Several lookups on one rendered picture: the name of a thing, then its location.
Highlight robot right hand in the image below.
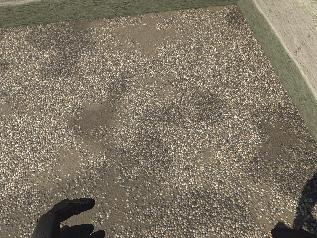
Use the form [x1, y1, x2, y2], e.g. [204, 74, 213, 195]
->
[271, 228, 316, 238]

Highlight robot left hand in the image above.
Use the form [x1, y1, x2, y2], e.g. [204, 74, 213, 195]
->
[31, 198, 105, 238]

